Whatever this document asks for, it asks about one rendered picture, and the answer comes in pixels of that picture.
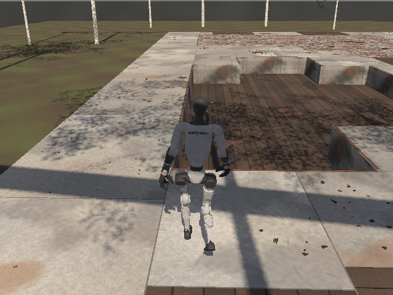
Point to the left robot upper arm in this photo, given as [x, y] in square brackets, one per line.
[179, 128]

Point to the left robot forearm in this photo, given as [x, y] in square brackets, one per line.
[167, 163]

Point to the humanoid robot head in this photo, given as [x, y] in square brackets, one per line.
[200, 105]

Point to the robot right thigh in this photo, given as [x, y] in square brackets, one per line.
[208, 190]

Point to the right robot forearm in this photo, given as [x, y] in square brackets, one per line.
[225, 161]

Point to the robot left hand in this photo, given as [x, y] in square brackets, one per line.
[162, 180]

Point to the right robot upper arm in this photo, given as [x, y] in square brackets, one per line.
[220, 139]

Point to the robot right hand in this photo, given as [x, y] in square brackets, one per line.
[223, 174]

